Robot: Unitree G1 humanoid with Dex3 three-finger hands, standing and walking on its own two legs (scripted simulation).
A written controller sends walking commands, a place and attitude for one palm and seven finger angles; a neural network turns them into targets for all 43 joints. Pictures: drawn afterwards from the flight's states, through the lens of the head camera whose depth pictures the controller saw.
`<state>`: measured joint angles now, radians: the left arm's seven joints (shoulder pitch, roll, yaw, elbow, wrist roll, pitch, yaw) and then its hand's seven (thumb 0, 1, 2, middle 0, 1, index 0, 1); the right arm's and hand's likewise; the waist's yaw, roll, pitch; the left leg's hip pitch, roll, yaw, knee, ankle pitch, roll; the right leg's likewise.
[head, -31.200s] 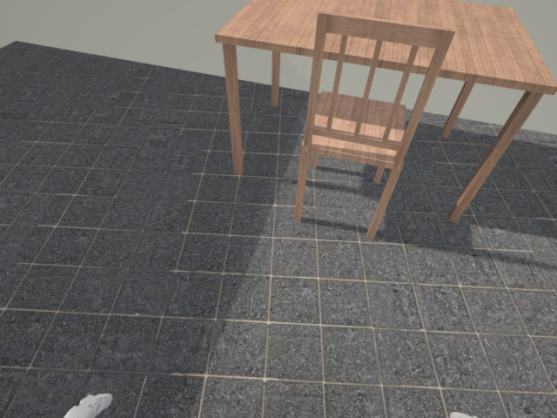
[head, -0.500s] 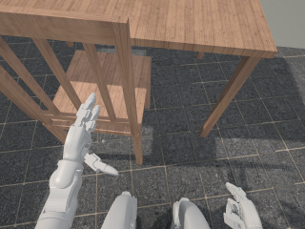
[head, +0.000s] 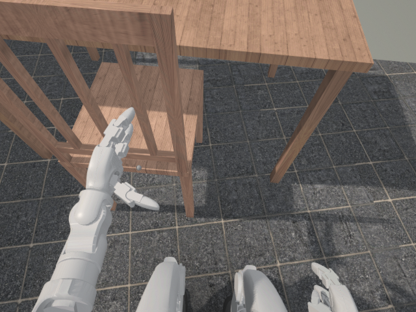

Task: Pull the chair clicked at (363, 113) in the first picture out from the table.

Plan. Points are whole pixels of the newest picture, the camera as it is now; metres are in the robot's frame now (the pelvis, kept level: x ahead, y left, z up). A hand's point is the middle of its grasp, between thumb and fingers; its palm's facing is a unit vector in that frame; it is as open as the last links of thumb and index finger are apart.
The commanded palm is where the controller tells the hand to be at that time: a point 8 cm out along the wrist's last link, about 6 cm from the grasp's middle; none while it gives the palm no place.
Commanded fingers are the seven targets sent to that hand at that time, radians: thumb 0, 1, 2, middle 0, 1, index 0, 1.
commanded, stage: aim the fingers beside a spindle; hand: left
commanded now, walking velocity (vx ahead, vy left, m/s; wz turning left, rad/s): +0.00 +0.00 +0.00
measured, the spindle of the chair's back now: (92, 107) +0.49 +0.26 +0.05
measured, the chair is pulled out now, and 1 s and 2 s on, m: -0.01 -0.01 -0.01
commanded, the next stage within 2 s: none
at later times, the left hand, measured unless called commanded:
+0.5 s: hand (133, 179) +0.35 +0.15 +0.03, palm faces -0.08 -1.00 -0.03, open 16.9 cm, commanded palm +0.33 +0.21 +0.04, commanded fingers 0.00 -0.50 0.30 -0.06 -0.08 -0.06 -0.08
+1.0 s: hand (130, 188) +0.33 +0.16 +0.04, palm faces -0.09 -1.00 -0.03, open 16.9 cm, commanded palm +0.31 +0.21 +0.03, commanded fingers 0.00 -0.50 0.30 -0.06 -0.08 -0.06 -0.08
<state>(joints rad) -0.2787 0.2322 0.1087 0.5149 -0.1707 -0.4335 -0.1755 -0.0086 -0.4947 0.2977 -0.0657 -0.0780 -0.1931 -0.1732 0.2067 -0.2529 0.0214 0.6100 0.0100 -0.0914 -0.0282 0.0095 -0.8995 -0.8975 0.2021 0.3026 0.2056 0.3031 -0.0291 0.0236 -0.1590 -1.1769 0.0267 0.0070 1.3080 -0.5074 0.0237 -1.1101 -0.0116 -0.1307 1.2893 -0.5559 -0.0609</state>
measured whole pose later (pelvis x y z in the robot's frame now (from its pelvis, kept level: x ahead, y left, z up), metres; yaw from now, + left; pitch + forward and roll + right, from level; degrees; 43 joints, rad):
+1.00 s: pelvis +0.02 +0.01 +0.01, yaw +0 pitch +21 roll -2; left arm 0.00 0.21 0.08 0.29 -0.19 -0.44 -0.19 -0.01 -0.49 0.30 -0.06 -0.08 -0.06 -0.08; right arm 0.19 -0.24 0.02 0.56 0.01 -0.08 0.00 0.01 -0.90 -0.90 0.20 0.30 0.21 0.30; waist -0.02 0.03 -0.17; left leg -1.11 0.02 0.02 1.28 -0.54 0.03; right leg -1.05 -0.01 -0.11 1.26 -0.57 -0.04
